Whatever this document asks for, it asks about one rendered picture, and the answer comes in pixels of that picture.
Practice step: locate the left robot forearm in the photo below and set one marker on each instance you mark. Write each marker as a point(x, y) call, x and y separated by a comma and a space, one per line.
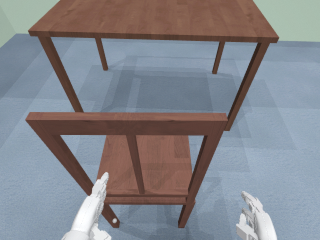
point(75, 235)

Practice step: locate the chair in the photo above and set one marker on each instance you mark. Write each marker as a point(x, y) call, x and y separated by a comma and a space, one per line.
point(146, 154)

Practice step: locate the left robot hand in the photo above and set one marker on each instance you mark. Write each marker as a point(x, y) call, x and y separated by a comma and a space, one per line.
point(90, 210)

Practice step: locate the right robot hand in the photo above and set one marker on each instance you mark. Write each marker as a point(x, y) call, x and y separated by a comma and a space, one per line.
point(260, 224)

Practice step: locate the table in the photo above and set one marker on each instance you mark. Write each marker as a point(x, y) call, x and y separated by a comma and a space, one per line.
point(176, 20)

